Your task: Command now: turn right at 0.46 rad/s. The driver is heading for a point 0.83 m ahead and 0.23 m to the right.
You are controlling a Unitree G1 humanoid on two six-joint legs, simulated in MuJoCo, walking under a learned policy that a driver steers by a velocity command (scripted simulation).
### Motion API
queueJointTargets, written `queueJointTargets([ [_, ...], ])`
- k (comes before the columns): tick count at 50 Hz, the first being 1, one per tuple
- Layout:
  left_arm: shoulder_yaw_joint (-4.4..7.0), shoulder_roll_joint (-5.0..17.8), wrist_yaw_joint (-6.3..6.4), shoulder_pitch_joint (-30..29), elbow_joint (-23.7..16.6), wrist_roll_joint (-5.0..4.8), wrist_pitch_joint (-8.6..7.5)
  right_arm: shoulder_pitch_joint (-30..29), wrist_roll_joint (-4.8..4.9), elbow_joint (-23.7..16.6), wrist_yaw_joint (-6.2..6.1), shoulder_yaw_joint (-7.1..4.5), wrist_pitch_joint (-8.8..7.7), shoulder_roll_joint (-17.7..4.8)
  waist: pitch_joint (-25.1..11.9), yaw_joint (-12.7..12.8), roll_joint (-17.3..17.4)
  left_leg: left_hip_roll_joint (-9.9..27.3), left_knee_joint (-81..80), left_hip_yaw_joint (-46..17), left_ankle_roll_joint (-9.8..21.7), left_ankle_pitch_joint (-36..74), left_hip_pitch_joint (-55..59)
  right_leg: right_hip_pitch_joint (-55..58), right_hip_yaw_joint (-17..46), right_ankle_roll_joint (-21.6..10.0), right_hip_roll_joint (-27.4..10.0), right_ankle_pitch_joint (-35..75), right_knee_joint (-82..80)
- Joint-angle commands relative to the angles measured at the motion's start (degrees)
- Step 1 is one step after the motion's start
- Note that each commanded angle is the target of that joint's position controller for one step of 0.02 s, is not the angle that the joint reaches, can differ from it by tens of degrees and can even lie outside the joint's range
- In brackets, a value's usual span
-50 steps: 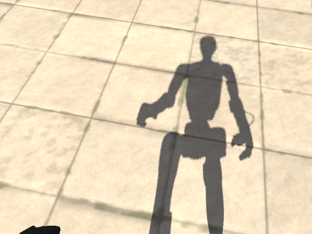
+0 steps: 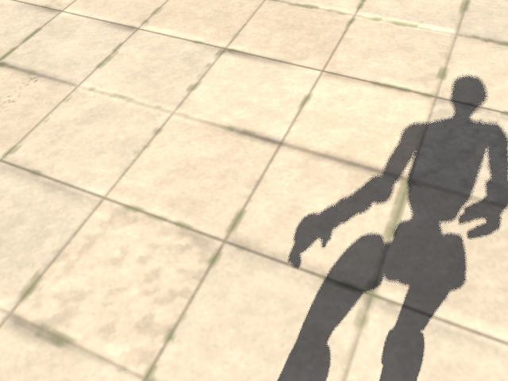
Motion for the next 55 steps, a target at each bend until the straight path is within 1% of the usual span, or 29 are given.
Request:
queueJointTargets([
  [1, 1.81, 4.99, -0.12, 4.34, -2.69, 0.47, -0.51, -2.25, 0.86, -2.30, -0.06, -2.32, -0.27, -6.96, -6.38, 1.73, 0.68, 9.33, 2.45, -3.82, 4.87, 17.72, -1.05, 9.62, 1.47, -2.72, 1.81, 16.46, -14.72],
  [2, 3.91, 13.70, 1.03, 4.85, -4.35, 0.85, -1.12, 0.05, -1.25, -3.32, 0.06, -1.41, -0.17, -3.79, -6.14, -0.39, -17.70, 1.33, 21.23, 1.90, -1.92, -4.81, -15.06, 17.50, 23.76, -9.09, -12.25, 40.44, -21.06],
  [3, 3.48, 15.27, 0.41, 5.94, -5.75, 2.93, -2.28, -6.05, -1.25, -5.85, -0.30, -0.91, -0.39, -3.56, -9.20, 2.75, -19.64, -6.05, 33.29, -8.06, -3.18, -23.19, -22.92, 17.97, 38.27, -20.60, -20.88, 48.53, -24.74],
  [4, 2.93, 13.68, -0.08, 5.35, -6.54, 3.26, -3.61, -6.54, -0.26, -5.25, -0.50, -1.49, -0.51, -5.85, -10.48, 3.30, -11.05, -4.82, 38.33, -12.70, -2.42, -21.30, -24.41, 19.37, 34.84, -21.36, -19.77, 45.28, -24.51],
  [5, 2.65, 12.30, 0.23, 3.17, -6.87, 2.36, -4.29, -5.82, 0.04, -4.46, -0.70, -1.75, -0.58, -6.41, -8.83, 1.72, -7.71, -3.90, 38.40, -13.33, -1.61, -16.44, -25.67, 19.30, 30.06, -18.46, -16.80, 41.59, -23.13],
  [6, 2.37, 10.95, 0.86, 1.08, -7.16, 1.05, -4.22, -4.94, -0.45, -3.08, -1.18, -2.08, -0.58, -6.83, -7.89, 0.68, -4.39, -2.86, 36.24, -13.68, -1.52, -11.38, -26.43, 19.19, 26.86, -15.33, -14.26, 37.94, -22.50],
  [7, 1.85, 9.49, 1.52, -0.52, -7.57, 0.11, -3.84, -4.29, -0.81, -2.57, -1.51, -2.44, -0.44, -7.65, -7.57, -0.17, -4.83, -2.22, 34.06, -14.11, -1.72, -7.76, -25.18, 18.19, 24.93, -13.56, -12.58, 36.55, -22.70],
  [8, 1.58, 8.98, 1.98, -0.57, -7.93, -0.01, -3.43, -3.31, -0.64, -2.17, -1.37, -2.50, -0.42, -7.36, -8.00, -0.74, -5.92, -2.84, 33.98, -13.96, -2.05, -5.15, -22.93, 16.98, 23.94, -12.74, -11.16, 36.38, -23.20],
  [12, 1.67, 8.91, 2.97, 1.20, -9.21, 0.18, -2.92, -2.21, -0.13, -1.47, -1.07, -2.19, -0.74, -5.70, -8.98, -0.31, -5.87, -4.53, 29.91, -14.50, -3.16, 0.10, -22.87, 19.52, 23.48, -12.33, -9.45, 33.94, -24.51],
  [21, 2.29, 9.59, 3.59, -0.09, -11.85, 0.43, -1.66, -3.66, -0.17, -1.64, -0.48, -2.23, -2.18, -5.92, -5.54, 0.55, -9.18, -5.28, 14.16, -16.25, -4.72, 2.11, -19.05, 14.32, 29.58, -12.24, -6.61, 15.29, -25.96],
  [24, 2.54, 9.80, 3.36, -0.61, -12.68, 0.49, -1.38, -3.73, -0.05, -1.73, 0.16, -2.16, -3.03, -6.06, -5.97, 0.93, -9.47, -5.99, 10.13, -16.49, -4.26, 0.75, -15.96, 13.33, 32.10, -12.77, -6.20, 16.12, -24.63],
  [29, 2.78, 9.86, 2.86, -2.04, -14.21, 0.08, -0.70, -2.08, 0.40, -1.71, 1.52, -2.22, -4.40, -6.68, -7.85, 0.54, -9.92, -7.51, 2.09, -16.06, -2.77, -1.11, -9.12, 14.00, 36.56, -12.87, -5.64, 27.38, -21.02],
  [32, 2.31, 8.62, 3.14, -3.97, -15.01, -0.83, -0.13, 2.69, 0.24, -0.20, 2.47, -2.42, -4.91, -6.95, -8.69, -2.50, -9.08, -6.64, -13.59, -14.13, -0.76, 10.93, 1.40, 11.99, 35.23, -9.59, -2.73, 28.31, -17.15],
  [33, 1.72, 6.60, 3.28, -1.63, -14.81, -0.54, -0.17, 2.87, -0.45, -0.37, 2.41, -2.79, -4.79, -8.94, -9.56, -1.49, -5.22, -0.69, -15.99, -18.74, 1.51, 17.53, 7.44, 7.98, 32.23, -6.60, 0.08, 18.17, -13.35],
  [34, 0.78, 3.54, 3.01, 3.27, -14.14, 0.72, -0.48, 0.27, -1.35, -2.02, 1.98, -2.85, -4.21, -11.82, -9.95, 2.45, 8.57, 10.49, -16.47, -29.70, 6.77, 31.25, 11.76, 1.65, 22.84, -3.04, 7.84, -4.78, -2.10],
  [35, 2.10, 7.52, 3.08, 1.19, -15.45, 0.26, -1.06, 1.39, -2.97, -1.55, 2.24, -2.92, -3.93, -12.45, -6.68, 1.20, 15.06, 16.68, -16.99, -39.08, 16.39, 35.67, 8.36, -7.31, 16.49, -0.04, 11.91, -17.32, 9.05],
  [36, 3.20, 11.06, 3.20, 2.26, -14.16, 0.74, -1.32, 0.52, -1.95, -2.18, 2.28, -2.41, -4.02, -10.39, -6.15, 0.83, 9.21, 16.83, -16.59, -37.33, 18.06, 31.96, 7.26, -8.58, 16.81, 1.99, 8.74, -14.59, 18.03],
  [37, 3.50, 11.10, 3.21, 2.03, -13.00, 0.45, -1.11, -0.92, -1.14, -2.31, 2.12, -1.80, -3.90, -8.42, -5.44, 0.98, 6.34, 13.04, -15.73, -32.16, 15.66, 28.71, 6.88, -8.99, 16.70, 3.08, 8.15, -10.59, 21.11],
  [38, 3.19, 9.25, 3.42, 2.47, -11.79, 0.33, -0.47, -1.84, -0.53, -2.52, 2.06, -1.28, -3.74, -7.34, -5.05, 1.08, 5.21, 9.88, -15.15, -28.23, 13.52, 25.98, 7.05, -9.07, 16.47, 4.22, 7.86, -8.19, 22.50],
  [39, 2.74, 7.78, 3.42, 2.42, -11.70, 0.38, -0.08, -2.11, -0.09, -2.34, 2.01, -0.90, -3.59, -6.87, -4.51, 0.64, 5.54, 8.95, -14.86, -26.72, 13.35, 27.05, 7.07, -9.44, 16.42, 5.09, 7.79, -6.09, 23.31],
  [42, 1.22, 3.79, 3.07, 0.15, -12.48, 0.01, -0.19, -1.11, -0.69, -1.45, 1.86, -0.23, -2.95, -6.04, -5.28, -0.26, 7.85, 5.67, -14.65, -21.39, 13.12, 28.82, 8.01, -5.53, 12.29, 6.08, 5.91, -3.65, 13.00],
  [45, 0.07, 1.79, 2.73, -2.17, -13.02, 0.25, -0.52, 0.01, -0.64, -0.99, 1.96, -0.54, -2.13, -7.80, -6.41, -2.33, 10.27, 5.67, -13.89, -20.85, 13.40, 29.02, 8.24, 1.77, 7.66, 6.02, 3.22, -4.47, -1.75],
  [47, 0.50, 3.05, 2.65, -0.75, -12.04, -0.08, -0.66, 0.93, -0.23, -0.51, 2.15, -0.47, -1.76, -8.59, -6.65, -2.22, 10.00, 6.17, -12.80, -22.00, 13.43, 28.56, 8.26, 5.88, 6.32, 5.28, 3.50, 1.13, -10.94],
  [49, 0.48, 3.24, 2.54, 1.91, -10.47, 0.59, -0.87, 2.02, 0.49, 0.43, 2.40, 0.31, -2.09, -7.15, -5.97, -0.52, 7.92, 4.87, -11.80, -21.12, 10.35, 26.40, 5.06, 14.22, 6.54, 2.86, 3.47, 14.66, -26.04],
  [50, 0.65, 5.47, 2.89, 2.05, -11.04, 1.17, -0.93, 3.81, -0.18, 0.93, 2.68, 0.84, -2.91, -6.20, -7.38, -1.30, 4.49, 3.86, -10.96, -20.09, 6.76, 22.05, 1.23, 20.40, 11.27, 1.01, -0.50, 22.51, -25.22],
  [51, 1.49, 9.77, 3.29, 1.45, -11.14, 1.68, -0.82, 5.49, -1.49, 0.60, 3.19, 1.26, -3.90, -4.99, -8.39, -4.19, -5.16, -0.85, -8.74, -14.79, 3.21, 14.78, -1.14, 21.10, 15.52, -2.22, -5.07, 30.30, -20.14],
  [52, 0.64, 5.78, 2.67, 0.20, -10.69, 1.90, -1.01, 4.03, -1.85, 1.13, 3.14, 1.69, -4.15, -3.85, -8.81, -3.36, -8.64, -2.64, -9.52, -12.20, 0.45, 7.96, 3.49, 14.87, 15.47, -4.83, -5.09, 22.19, -20.22],
  [53, -0.08, 3.21, 2.15, -0.73, -11.06, 2.05, -1.39, 1.44, -1.83, 1.31, 3.07, 1.50, -4.01, -5.18, -6.37, -2.02, -6.73, -3.06, -8.91, -11.91, -0.80, 8.60, 3.86, 12.68, 14.94, -4.49, -3.48, 16.44, -21.10],
  [55, 0.10, 4.31, 2.33, 1.42, -9.93, 1.89, -1.84, 0.39, -1.09, 1.75, 2.54, 1.55, -3.31, -4.56, -4.41, -0.67, -8.00, -5.65, -4.87, -8.85, -0.64, 1.91, 1.53, 10.99, 15.30, -4.18, -2.11, 0.94, -23.47],
])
